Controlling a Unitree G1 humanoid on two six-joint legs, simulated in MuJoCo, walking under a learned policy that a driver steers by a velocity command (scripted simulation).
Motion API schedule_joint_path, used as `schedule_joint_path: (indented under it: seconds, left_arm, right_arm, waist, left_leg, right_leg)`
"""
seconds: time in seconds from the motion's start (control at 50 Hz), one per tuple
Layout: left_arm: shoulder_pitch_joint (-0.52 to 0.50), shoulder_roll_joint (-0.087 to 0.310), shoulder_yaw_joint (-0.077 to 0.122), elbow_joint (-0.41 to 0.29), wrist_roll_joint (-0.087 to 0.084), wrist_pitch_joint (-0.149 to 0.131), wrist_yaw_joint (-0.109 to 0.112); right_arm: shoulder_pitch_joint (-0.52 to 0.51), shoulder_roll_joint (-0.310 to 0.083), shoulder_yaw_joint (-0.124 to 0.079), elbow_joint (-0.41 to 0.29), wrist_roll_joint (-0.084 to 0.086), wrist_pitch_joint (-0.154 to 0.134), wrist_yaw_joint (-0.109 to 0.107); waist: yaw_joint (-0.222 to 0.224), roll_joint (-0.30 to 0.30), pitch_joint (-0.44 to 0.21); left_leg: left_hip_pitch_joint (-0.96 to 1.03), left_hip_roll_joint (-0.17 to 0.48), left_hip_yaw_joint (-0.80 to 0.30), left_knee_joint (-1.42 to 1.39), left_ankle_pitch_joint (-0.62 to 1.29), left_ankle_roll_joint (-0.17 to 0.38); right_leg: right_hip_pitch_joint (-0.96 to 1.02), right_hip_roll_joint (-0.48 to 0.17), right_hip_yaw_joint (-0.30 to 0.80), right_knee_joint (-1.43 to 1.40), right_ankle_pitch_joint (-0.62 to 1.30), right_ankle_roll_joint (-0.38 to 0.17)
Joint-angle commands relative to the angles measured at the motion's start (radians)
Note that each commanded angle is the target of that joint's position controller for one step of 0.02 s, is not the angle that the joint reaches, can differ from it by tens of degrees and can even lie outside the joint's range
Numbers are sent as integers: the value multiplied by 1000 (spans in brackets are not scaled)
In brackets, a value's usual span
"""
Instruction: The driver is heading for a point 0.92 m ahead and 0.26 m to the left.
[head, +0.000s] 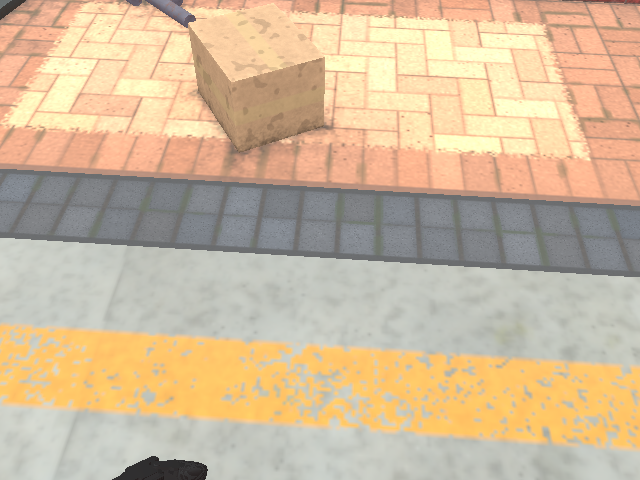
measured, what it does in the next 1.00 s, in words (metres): walks ahead, turning left: right foot, then left foot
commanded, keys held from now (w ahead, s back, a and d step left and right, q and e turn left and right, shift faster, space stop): w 0.32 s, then w+q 0.68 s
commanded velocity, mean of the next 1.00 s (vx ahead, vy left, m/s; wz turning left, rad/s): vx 0.50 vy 0.00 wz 0.27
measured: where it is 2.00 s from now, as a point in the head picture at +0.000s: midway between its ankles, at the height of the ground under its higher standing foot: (257, 312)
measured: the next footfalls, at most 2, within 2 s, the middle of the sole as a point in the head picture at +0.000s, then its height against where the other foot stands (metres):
right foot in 0.28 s outside the picture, level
left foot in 0.80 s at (252, 397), level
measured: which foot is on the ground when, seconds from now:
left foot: down 0.00-0.32, up 0.34-0.78, down 0.80-1.00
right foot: up 0.00-0.26, down 0.28-0.78, up 0.80-1.00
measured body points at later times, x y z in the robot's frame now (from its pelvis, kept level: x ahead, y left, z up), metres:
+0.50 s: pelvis +0.36 -0.04 +0.02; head +0.37 -0.03 +0.47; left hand +0.40 +0.22 -0.11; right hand +0.47 -0.30 -0.10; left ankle +0.33 +0.11 -0.60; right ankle +0.37 -0.12 -0.72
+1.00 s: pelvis +0.65 +0.06 +0.02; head +0.69 +0.08 +0.47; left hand +0.74 +0.37 -0.08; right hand +0.83 -0.17 -0.09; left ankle +0.66 +0.13 -0.72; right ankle +0.73 -0.10 -0.64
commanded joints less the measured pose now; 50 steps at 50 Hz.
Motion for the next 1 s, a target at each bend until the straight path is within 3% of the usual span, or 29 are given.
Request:
schedule_joint_path:
  seconds: [0.02, 0.1, 0.14, 0.2, 0.24, 0.28, 0.3, 0.32, 0.34, 0.36, 0.38, 0.4, 0.42, 0.44, 0.5, 0.54, 0.58, 0.64, 0.7, 0.74, 0.78, 0.8, 0.82, 0.84, 0.86, 0.88, 0.9, 0.94, 1.0]
  left_arm:
    - [-41, 106, 28, -47, -6, -8, 9]
    - [-167, 48, 20, -59, 11, 24, -2]
    - [-234, 25, 21, -74, 12, 37, -4]
    - [-288, 54, 41, -95, -5, 32, 1]
    - [-275, 83, 55, -93, -18, 24, 12]
    - [-60, 148, 82, -32, -43, 7, 29]
    - [189, 186, 92, 40, -37, -1, 39]
    - [419, 198, 94, 109, -48, -7, 46]
    - [603, 152, 92, 185, -5, 4, 61]
    - [543, 198, 113, 222, 3, -15, 73]
    - [231, 197, 107, 112, -78, -11, 91]
    - [174, 122, 81, 106, -77, -26, 87]
    - [161, 70, 62, 115, -58, -41, 84]
    - [126, 52, 59, 128, -53, -45, 78]
    - [115, 86, 69, 161, -54, -63, 70]
    - [118, 124, 77, 171, -41, -69, 80]
    - [137, 155, 83, 172, -48, -70, 90]
    - [211, 206, 100, 194, -67, -58, 102]
    - [248, 210, 112, 210, -76, -20, 104]
    - [230, 234, 124, 196, -76, 3, 110]
    - [200, 248, 128, 176, -73, 25, 119]
    - [214, 219, 114, 144, -55, 18, 123]
    - [332, 73, 64, 99, -26, -14, 97]
    - [230, 162, 78, 90, -62, -57, 76]
    - [137, 181, 84, 55, -96, -76, 68]
    - [101, 173, 77, 40, -83, -86, 75]
    - [88, 179, 83, 39, -59, -84, 85]
    - [117, 186, 94, 23, -48, -58, 91]
    - [83, 149, 83, 5, -40, -32, 100]
  right_arm:
    - [0, -96, -11, -77, -10, -50, -18]
    - [118, -100, -5, -89, 32, -27, 27]
    - [170, -106, -7, -67, 42, -18, 40]
    - [206, -148, -23, -44, 51, -10, 35]
    - [200, -188, -39, -34, 53, -3, 28]
    - [129, -229, -54, -56, 29, 5, 18]
    - [150, -160, -32, -76, 11, 1, 7]
    - [317, -53, 13, -103, -1, -8, 0]
    - [128, -119, -10, -109, 42, 1, 32]
    - [16, -121, -28, -154, 81, 5, 38]
    - [-111, -159, -41, -238, 195, -17, -16]
    - [-135, -162, -44, -250, 190, -13, -38]
    - [-93, -149, -49, -253, 179, 4, -48]
    - [-39, -112, -47, -236, 168, 23, -56]
    - [-34, -76, -47, -260, 148, 68, -65]
    - [-108, -89, -50, -301, 129, 67, -63]
    - [-175, -84, -46, -320, 124, 60, -50]
    - [-305, -80, -39, -369, 129, 58, -29]
    - [-369, -106, -52, -420, 126, 63, -9]
    - [-337, -141, -71, -434, 124, 69, 0]
    - [-112, -209, -113, -389, 123, 74, -7]
    - [51, -303, -147, -359, 119, 82, -27]
    - [33, -390, -158, -369, 126, 74, -30]
    - [88, -310, -141, -382, 126, 74, -34]
    - [40, -266, -131, -379, 117, 71, -41]
    - [-34, -242, -124, -395, 121, 68, -44]
    - [-104, -219, -117, -414, 120, 68, -44]
    - [-157, -190, -108, -435, 110, 67, -44]
    - [-139, -212, -115, -421, 118, 64, -59]
  waist:
    - [1, 84, -5]
    - [-45, 121, 55]
    - [-52, 116, 101]
    - [-34, 118, 121]
    - [5, 142, 92]
    - [111, 128, -19]
    - [160, 55, -235]
    - [175, -159, -508]
    - [276, -134, -426]
    - [246, -87, -165]
    - [148, -66, -74]
    - [102, 10, -27]
    - [50, 8, -29]
    - [14, 11, -21]
    - [-20, -15, 85]
    - [-17, 13, 102]
    - [17, 21, 81]
    - [80, 35, 89]
    - [96, 29, 100]
    - [64, -16, 61]
    - [-60, -24, -50]
    - [-115, 82, -162]
    - [1, 314, -278]
    - [-85, 212, -376]
    - [-86, 172, -233]
    - [-44, 51, -140]
    - [-1, 4, -79]
    - [59, 36, -45]
    - [64, 49, -3]
  left_leg:
    - [76, 168, -160, -334, 330, 69]
    - [252, 226, -168, -406, 468, 126]
    - [330, 264, -187, -433, 527, 132]
    - [478, 292, -181, -408, 742, 98]
    - [527, 300, -163, -348, 1032, 61]
    - [455, 283, -110, -161, 1326, -11]
    - [229, 243, -124, 77, 1155, -64]
    - [-215, 79, -131, 439, 604, -165]
    - [-388, -48, -186, 734, -126, -145]
    - [-509, 32, -259, 901, -37, -72]
    - [-458, 80, -269, 886, -18, -63]
    - [-417, 117, -255, 843, 31, -57]
    - [-359, 154, -254, 816, 77, -55]
    - [-346, 171, -244, 803, 89, -52]
    - [-373, 207, -239, 696, 120, -75]
    - [-355, 203, -204, 517, 265, -92]
    - [-275, 195, -160, 280, 432, -90]
    - [-311, 186, -137, 89, 485, -74]
    - [-399, 163, -112, 19, 386, -30]
    - [-318, 103, -53, 15, 262, 6]
    - [-13, 16, -19, -51, 241, 59]
    - [319, 138, -234, -39, 345, 119]
    - [694, 378, -800, -131, 203, 331]
    - [763, 396, -951, -254, 78, 339]
    - [672, 369, -810, -270, 112, 283]
    - [508, 333, -697, -274, 216, 248]
    - [348, 301, -612, -287, 336, 225]
    - [180, 261, -543, -331, 425, 224]
    - [60, 220, -442, -350, 498, 214]
  right_leg:
    - [71, -53, -107, -259, 22, 95]
    - [154, -76, -180, -672, 72, 122]
    - [189, -59, -200, -837, 49, 111]
    - [262, -5, -238, -1042, -27, 95]
    - [381, 35, -261, -1106, -59, 75]
    - [710, 56, -252, -1098, 47, 22]
    - [1180, -38, -169, -924, 188, -88]
    - [1768, -280, 202, -970, 148, -323]
    - [1732, -345, 434, -1177, 53, -285]
    - [1473, -324, 332, -1236, -101, -163]
    - [1217, -357, 264, -1281, 68, -132]
    - [1070, -321, 150, -1340, 138, -105]
    - [996, -289, 66, -1386, 101, -79]
    - [953, -256, 15, -1428, -27, -68]
    - [786, -229, -137, -1492, 38, -56]
    - [726, -185, -234, -1499, 101, -44]
    - [743, -151, -302, -1493, 110, -21]
    - [932, -216, -290, -1491, 93, -17]
    - [1142, -272, -307, -1394, 237, 13]
    - [1197, -274, -336, -1266, 526, 43]
    - [1133, -224, -377, -936, 662, 84]
    - [882, -172, -384, -619, 362, 123]
    - [411, 53, -268, -251, -597, 183]
    - [284, 44, -70, -151, -623, 165]
    - [199, -6, -69, -168, -529, 149]
    - [225, -51, -77, -253, -442, 145]
    - [296, -81, -87, -337, -403, 154]
    - [407, -107, -85, -420, -387, 174]
    - [432, -103, -117, -597, -321, 212]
